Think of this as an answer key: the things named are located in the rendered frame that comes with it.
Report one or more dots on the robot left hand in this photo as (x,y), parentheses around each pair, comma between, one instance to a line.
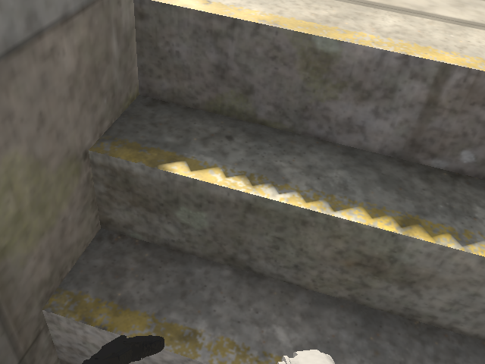
(123,350)

